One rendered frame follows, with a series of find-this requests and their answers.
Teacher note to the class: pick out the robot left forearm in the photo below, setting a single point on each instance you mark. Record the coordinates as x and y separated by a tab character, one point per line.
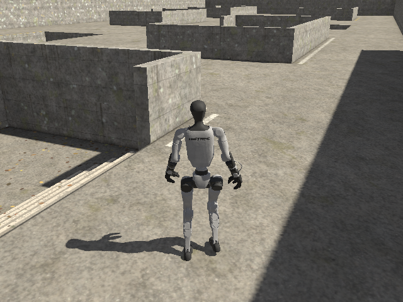
171	166

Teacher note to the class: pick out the right robot hand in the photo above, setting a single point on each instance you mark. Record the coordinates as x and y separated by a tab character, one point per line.
237	180

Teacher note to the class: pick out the robot right forearm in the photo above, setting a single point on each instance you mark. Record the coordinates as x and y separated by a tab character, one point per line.
232	166

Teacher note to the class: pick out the robot left thigh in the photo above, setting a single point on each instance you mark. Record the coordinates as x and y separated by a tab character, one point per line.
187	196

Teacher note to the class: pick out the left robot hand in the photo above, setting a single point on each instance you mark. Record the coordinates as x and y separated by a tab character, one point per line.
174	174

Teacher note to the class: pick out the robot left upper arm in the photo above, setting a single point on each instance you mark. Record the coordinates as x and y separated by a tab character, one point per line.
179	134

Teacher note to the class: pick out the robot right upper arm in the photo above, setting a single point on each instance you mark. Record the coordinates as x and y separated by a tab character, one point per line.
223	144

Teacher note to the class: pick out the robot torso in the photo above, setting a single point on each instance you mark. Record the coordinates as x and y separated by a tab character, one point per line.
200	152

